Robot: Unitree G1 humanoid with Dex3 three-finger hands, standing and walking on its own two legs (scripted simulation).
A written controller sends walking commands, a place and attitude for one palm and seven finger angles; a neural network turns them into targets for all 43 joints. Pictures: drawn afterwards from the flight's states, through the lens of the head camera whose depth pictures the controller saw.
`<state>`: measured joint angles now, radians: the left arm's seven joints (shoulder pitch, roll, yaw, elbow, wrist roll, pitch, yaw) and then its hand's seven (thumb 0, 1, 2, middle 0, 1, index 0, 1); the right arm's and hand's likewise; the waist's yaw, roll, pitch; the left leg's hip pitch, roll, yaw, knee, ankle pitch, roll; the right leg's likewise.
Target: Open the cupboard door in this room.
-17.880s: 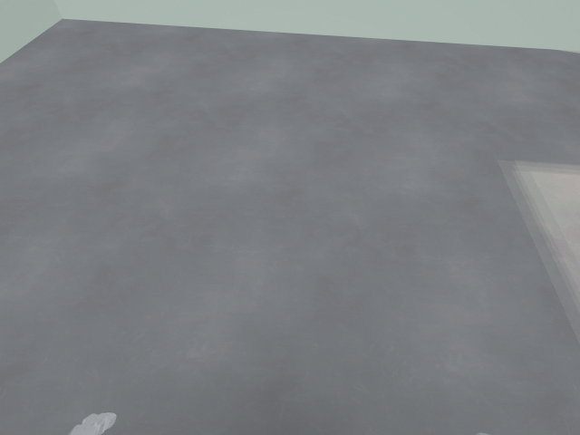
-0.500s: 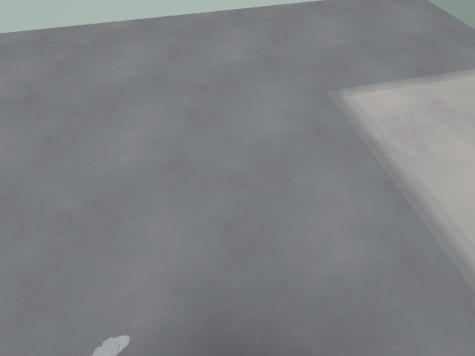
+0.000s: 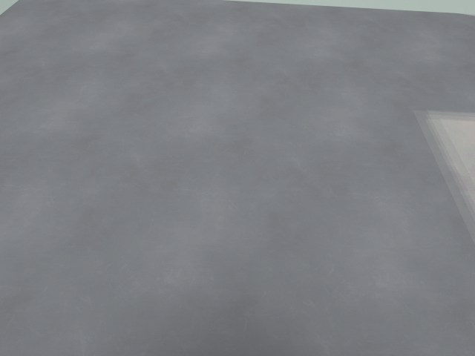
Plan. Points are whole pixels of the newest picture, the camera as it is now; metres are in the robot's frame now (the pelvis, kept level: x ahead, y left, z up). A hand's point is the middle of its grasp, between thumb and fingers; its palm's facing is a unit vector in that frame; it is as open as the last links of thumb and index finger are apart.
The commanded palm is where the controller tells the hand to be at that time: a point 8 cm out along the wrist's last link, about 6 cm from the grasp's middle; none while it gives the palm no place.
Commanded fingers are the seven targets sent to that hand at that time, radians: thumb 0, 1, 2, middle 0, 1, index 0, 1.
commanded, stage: turn or walk to find it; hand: left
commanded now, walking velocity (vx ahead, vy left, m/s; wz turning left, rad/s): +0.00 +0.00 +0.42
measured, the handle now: out of the picture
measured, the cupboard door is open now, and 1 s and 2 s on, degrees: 0 0 0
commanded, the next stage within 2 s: stand and wait in 0.50 s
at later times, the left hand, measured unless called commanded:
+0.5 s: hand out of the picture +0.05 +0.19 -0.14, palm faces +0.20 -0.94 -0.28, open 7.4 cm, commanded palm none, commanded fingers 0.00 0.90 0.90 -0.20 -0.30 -0.20 -0.30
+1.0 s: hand out of the picture -0.15 +0.19 -0.18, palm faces +0.48 -0.84 -0.25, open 7.4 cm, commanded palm none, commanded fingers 0.00 0.90 0.90 -0.20 -0.30 -0.20 -0.30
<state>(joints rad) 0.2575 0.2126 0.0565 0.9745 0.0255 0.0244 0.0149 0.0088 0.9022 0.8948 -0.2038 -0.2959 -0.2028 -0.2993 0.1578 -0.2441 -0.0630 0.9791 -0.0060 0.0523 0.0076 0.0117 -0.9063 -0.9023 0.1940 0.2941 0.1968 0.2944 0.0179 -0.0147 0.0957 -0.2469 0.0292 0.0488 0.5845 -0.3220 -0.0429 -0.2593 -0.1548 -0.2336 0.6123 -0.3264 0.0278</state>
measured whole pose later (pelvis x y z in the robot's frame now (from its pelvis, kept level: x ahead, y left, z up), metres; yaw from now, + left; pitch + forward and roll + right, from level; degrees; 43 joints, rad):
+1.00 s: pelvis -0.08 -0.01 +0.00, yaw +26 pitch -1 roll +0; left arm 0.24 0.26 0.07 0.99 0.02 0.07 0.02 0.01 0.90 0.89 -0.20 -0.30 -0.20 -0.30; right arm 0.15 -0.21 -0.06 0.96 -0.01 0.03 0.01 0.01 -0.91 -0.90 0.19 0.29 0.20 0.29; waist 0.03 -0.06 0.09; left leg -0.24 0.01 0.06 0.60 -0.34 0.02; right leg -0.40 -0.16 -0.18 0.84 -0.47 0.05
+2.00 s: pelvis -0.13 -0.04 +0.01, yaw +56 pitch +0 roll -1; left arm 0.21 0.28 0.08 0.98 0.02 0.08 0.01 0.01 0.91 0.90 -0.20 -0.29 -0.20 -0.30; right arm 0.14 -0.20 -0.05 0.94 -0.02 0.02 0.00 0.01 -0.90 -0.90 0.20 0.29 0.20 0.29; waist 0.02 -0.05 0.09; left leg -0.24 0.00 0.02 0.54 -0.30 0.04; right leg -0.47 -0.11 -0.08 1.07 -0.44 0.08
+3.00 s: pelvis -0.17 +0.03 +0.01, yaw +84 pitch -1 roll -1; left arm 0.36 0.25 0.07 1.10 0.03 0.02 -0.02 0.02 0.91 0.90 -0.20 -0.29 -0.20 -0.30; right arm 0.16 -0.18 -0.04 0.95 -0.02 -0.05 0.01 0.01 -0.91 -0.90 0.20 0.29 0.20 0.29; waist 0.04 -0.04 0.05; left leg -0.19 0.02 0.12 0.50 -0.31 0.03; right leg -0.43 -0.16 -0.12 1.09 -0.37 0.06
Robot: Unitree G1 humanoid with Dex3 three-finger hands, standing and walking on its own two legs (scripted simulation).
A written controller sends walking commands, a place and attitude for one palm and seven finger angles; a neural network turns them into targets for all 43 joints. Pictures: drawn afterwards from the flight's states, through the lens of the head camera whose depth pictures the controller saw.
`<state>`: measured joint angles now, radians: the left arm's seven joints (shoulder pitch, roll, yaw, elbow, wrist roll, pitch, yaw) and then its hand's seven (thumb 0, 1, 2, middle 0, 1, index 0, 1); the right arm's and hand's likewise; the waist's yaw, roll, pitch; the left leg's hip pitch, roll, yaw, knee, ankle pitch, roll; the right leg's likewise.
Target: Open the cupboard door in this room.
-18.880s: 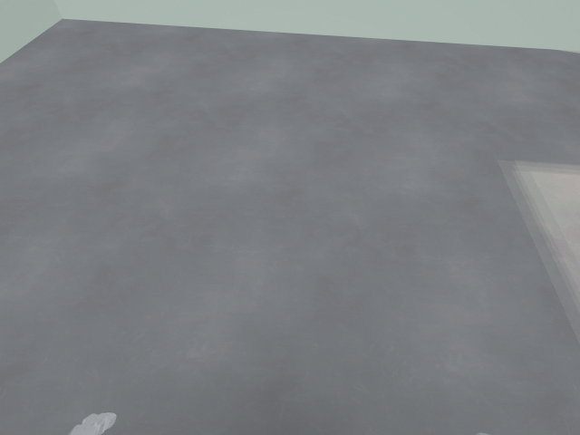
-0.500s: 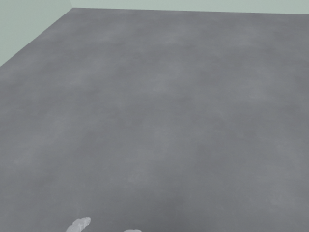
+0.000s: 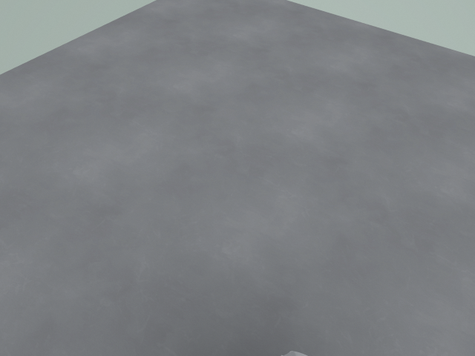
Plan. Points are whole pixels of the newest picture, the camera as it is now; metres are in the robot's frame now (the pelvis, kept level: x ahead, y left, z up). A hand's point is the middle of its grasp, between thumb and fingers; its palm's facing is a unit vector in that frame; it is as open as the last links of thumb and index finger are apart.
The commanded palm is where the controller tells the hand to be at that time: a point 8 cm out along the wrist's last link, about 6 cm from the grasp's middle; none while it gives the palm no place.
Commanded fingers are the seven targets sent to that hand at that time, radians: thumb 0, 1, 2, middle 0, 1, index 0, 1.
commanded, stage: turn or walk to find it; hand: left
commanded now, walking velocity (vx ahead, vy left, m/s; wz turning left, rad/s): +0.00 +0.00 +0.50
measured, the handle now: out of the picture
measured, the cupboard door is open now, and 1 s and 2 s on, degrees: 0 0 0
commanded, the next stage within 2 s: none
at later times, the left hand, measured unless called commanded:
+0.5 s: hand out of the picture +0.04 +0.18 -0.13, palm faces +0.26 -0.92 -0.28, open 7.4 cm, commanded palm none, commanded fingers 0.00 0.90 0.90 -0.20 -0.30 -0.20 -0.30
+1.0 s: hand out of the picture -0.14 +0.21 -0.17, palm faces +0.54 -0.81 -0.24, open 7.4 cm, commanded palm none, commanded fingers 0.00 0.90 0.90 -0.20 -0.30 -0.20 -0.30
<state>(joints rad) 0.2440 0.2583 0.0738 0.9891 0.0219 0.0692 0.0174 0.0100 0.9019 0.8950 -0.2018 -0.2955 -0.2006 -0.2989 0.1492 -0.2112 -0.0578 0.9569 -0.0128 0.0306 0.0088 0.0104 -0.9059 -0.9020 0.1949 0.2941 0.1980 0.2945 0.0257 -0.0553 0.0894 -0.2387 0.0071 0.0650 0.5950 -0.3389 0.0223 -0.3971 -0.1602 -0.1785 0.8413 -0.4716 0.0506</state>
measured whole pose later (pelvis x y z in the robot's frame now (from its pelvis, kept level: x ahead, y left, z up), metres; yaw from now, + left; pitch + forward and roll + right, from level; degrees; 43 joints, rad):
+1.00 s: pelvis -0.06 +0.00 +0.01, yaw +30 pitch +0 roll -1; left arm 0.21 0.28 0.08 0.98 0.02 0.08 0.01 0.01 0.91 0.90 -0.20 -0.29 -0.20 -0.30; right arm 0.14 -0.20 -0.05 0.94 -0.02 0.02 0.00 0.01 -0.90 -0.90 0.20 0.29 0.20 0.29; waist 0.02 -0.05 0.09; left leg -0.24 0.00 0.02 0.54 -0.30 0.04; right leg -0.47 -0.11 -0.08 1.07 -0.44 0.08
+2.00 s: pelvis -0.06 +0.08 +0.01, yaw +58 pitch -1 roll -1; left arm 0.36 0.25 0.07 1.10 0.03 0.02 -0.02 0.02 0.91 0.90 -0.20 -0.29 -0.20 -0.30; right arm 0.16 -0.18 -0.04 0.95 -0.02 -0.05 0.01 0.01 -0.91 -0.90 0.20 0.29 0.20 0.29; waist 0.04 -0.04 0.05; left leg -0.19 0.02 0.12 0.50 -0.31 0.03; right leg -0.43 -0.16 -0.12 1.09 -0.37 0.06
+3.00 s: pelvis +0.13 +0.44 +0.00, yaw +66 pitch -2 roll +0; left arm 0.43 0.12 0.03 1.18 0.02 -0.03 -0.01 0.01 0.90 0.90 -0.20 -0.30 -0.20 -0.30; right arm 0.07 -0.15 -0.04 0.99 -0.03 -0.07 0.01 0.01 -0.91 -0.90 0.20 0.29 0.20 0.29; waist 0.07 -0.02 0.09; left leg -0.32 0.05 0.16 0.59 -0.23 0.04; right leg -0.21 -0.09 -0.13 0.91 -0.49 0.00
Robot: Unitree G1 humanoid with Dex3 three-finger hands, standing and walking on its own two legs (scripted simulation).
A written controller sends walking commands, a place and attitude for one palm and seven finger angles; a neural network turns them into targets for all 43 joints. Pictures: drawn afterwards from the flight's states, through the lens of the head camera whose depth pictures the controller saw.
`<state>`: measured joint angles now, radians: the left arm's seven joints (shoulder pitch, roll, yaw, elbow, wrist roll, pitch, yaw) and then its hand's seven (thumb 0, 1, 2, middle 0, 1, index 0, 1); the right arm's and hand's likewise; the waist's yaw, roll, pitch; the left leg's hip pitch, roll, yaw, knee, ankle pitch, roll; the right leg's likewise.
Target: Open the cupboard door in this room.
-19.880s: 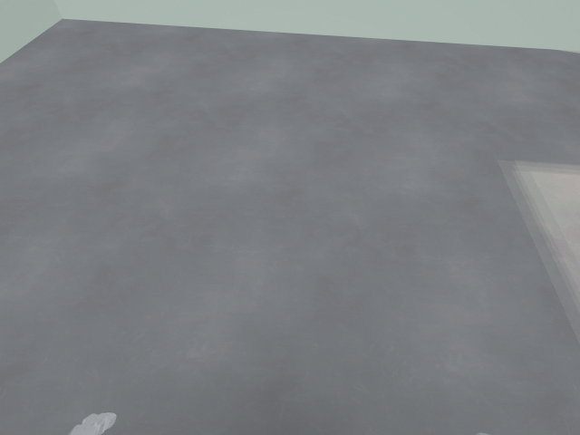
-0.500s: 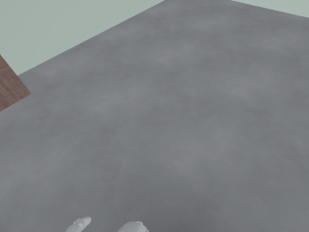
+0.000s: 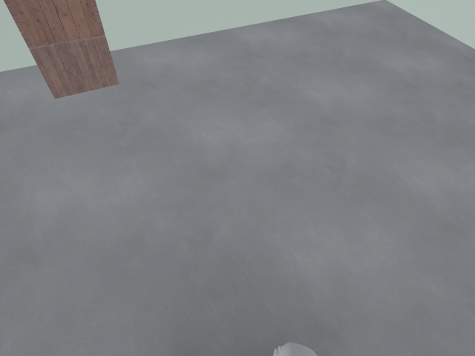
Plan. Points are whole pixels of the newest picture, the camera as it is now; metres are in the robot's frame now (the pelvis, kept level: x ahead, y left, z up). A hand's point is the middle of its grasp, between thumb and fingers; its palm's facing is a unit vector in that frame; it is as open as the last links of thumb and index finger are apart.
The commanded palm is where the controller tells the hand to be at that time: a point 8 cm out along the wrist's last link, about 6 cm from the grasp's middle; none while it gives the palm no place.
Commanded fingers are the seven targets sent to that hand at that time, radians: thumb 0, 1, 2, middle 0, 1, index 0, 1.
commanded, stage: turn or walk to find it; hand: left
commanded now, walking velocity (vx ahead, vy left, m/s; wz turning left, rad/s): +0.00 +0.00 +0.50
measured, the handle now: out of the picture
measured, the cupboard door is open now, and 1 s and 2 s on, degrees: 0 0 0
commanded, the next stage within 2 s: none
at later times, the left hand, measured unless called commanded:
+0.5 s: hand out of the picture +0.04 +0.16 -0.14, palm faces +0.24 -0.93 -0.27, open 7.4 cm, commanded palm none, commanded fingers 0.00 0.90 0.90 -0.20 -0.30 -0.20 -0.30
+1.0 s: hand out of the picture -0.10 +0.22 -0.18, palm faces +0.52 -0.83 -0.21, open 7.4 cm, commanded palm none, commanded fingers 0.00 0.90 0.90 -0.20 -0.30 -0.20 -0.30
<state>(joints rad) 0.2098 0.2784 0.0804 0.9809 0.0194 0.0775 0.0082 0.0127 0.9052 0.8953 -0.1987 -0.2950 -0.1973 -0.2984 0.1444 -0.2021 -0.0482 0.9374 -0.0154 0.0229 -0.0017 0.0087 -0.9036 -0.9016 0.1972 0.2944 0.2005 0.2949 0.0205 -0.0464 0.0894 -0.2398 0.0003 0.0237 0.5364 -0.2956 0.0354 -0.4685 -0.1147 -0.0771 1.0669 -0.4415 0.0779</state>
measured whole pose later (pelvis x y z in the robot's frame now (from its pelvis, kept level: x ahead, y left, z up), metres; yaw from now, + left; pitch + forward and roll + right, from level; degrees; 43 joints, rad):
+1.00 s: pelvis +0.04 +0.07 +0.00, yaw +28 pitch -1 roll -1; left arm 0.36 0.25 0.07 1.10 0.03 0.02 -0.02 0.02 0.91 0.90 -0.20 -0.29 -0.20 -0.30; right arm 0.16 -0.18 -0.04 0.95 -0.02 -0.05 0.01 0.01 -0.91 -0.90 0.20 0.29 0.20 0.29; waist 0.04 -0.04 0.05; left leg -0.19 0.02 0.12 0.50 -0.31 0.03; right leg -0.43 -0.16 -0.12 1.09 -0.37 0.06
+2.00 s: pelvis +0.39 +0.29 -0.01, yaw +36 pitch -2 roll +0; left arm 0.43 0.12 0.03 1.18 0.02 -0.03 -0.01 0.01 0.90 0.90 -0.20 -0.30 -0.20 -0.30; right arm 0.07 -0.15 -0.04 0.99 -0.03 -0.07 0.01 0.01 -0.91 -0.90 0.20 0.29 0.20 0.29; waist 0.07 -0.02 0.09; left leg -0.32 0.05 0.16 0.59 -0.23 0.04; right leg -0.21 -0.09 -0.13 0.91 -0.49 0.00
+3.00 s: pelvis +0.58 +0.39 +0.01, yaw +35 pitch -1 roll +0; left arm 0.31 0.15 0.00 1.17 0.01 0.00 0.02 0.01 0.91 0.90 -0.20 -0.29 -0.20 -0.30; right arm 0.26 -0.15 -0.01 1.13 0.00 -0.01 -0.03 0.02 -0.93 -0.90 0.20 0.29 0.20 0.29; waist 0.02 -0.01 0.04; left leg -0.12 0.03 0.09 0.38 -0.24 0.00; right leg -0.20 -0.06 -0.15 0.38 -0.16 0.00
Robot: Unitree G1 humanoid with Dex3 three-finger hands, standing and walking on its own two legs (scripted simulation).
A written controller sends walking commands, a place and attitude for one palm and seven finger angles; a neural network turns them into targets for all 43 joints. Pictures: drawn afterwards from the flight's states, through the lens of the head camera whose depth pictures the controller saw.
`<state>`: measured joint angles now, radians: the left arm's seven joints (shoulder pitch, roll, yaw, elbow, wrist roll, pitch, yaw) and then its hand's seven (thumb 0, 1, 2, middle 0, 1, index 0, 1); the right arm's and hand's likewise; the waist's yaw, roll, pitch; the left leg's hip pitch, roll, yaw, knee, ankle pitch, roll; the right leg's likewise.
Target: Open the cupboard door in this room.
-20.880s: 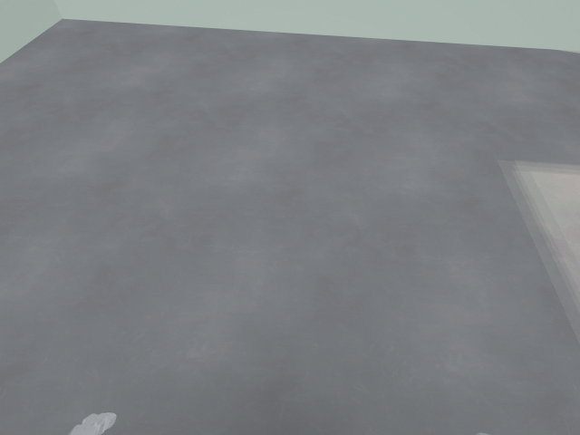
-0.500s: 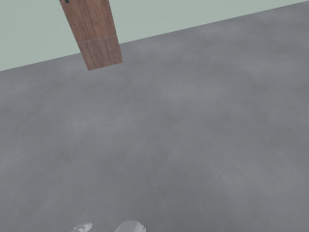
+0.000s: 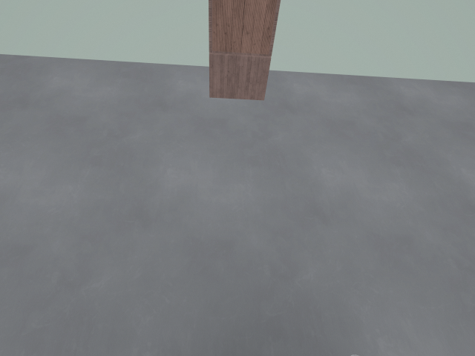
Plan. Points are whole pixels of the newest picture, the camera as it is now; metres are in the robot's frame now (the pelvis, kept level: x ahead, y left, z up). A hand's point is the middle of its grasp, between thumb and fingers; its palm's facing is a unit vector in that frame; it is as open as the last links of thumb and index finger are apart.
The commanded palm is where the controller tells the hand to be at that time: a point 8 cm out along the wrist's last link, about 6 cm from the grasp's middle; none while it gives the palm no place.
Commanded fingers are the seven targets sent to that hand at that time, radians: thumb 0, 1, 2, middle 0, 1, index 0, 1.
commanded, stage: turn or walk to find it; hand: left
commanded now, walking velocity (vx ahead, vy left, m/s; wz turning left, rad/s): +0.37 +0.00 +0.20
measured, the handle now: out of the picture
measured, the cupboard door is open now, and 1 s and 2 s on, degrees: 0 0 0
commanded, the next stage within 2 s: stand and wait in 1.12 s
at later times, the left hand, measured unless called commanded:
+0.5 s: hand (181, 270) +0.31 +0.15 -0.16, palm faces +0.09 -0.97 -0.22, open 7.4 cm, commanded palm none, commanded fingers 0.00 0.90 0.90 -0.20 -0.30 -0.20 -0.30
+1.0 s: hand (178, 279) +0.29 +0.15 -0.18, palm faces +0.27 -0.96 -0.12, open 7.4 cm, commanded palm none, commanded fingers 0.00 0.90 0.90 -0.20 -0.30 -0.20 -0.30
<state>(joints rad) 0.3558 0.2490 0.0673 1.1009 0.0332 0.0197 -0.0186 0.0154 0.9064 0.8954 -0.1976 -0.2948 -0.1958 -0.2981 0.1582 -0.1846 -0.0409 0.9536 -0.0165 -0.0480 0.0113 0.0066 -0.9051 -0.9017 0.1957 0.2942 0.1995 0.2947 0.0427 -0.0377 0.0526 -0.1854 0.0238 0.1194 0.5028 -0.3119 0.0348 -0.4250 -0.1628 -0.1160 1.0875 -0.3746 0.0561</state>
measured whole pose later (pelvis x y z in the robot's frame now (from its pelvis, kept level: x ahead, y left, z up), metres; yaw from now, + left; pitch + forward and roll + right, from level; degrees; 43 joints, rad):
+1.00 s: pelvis +0.41 +0.03 -0.01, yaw +8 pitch -2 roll +0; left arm 0.43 0.12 0.03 1.18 0.02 -0.03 -0.01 0.01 0.90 0.90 -0.20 -0.30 -0.20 -0.30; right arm 0.07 -0.15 -0.04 0.99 -0.03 -0.07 0.01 0.01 -0.91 -0.90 0.20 0.29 0.20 0.29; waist 0.07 -0.02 0.09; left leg -0.32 0.05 0.16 0.59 -0.23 0.04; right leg -0.21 -0.09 -0.13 0.91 -0.49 0.00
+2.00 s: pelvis +0.63 +0.03 +0.01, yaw +7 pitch -1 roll +0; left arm 0.31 0.15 0.00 1.17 0.01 0.00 0.02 0.01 0.91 0.90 -0.20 -0.29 -0.20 -0.30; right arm 0.26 -0.15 -0.01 1.13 0.00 -0.01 -0.03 0.02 -0.93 -0.90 0.20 0.29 0.20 0.29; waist 0.02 -0.01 0.04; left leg -0.12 0.03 0.09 0.38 -0.24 0.00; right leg -0.20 -0.06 -0.15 0.38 -0.16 0.00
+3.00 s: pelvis +0.65 +0.04 +0.01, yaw +7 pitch -2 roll +0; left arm 0.28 0.14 0.00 1.15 0.01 -0.01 0.03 0.01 0.91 0.90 -0.20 -0.30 -0.20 -0.30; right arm 0.28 -0.14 -0.01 1.15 0.00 -0.02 -0.04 0.01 -0.90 -0.90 0.20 0.29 0.20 0.29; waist 0.01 -0.01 0.05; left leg -0.07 0.02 0.11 0.38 -0.28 0.01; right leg -0.17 -0.06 -0.13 0.40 -0.20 0.01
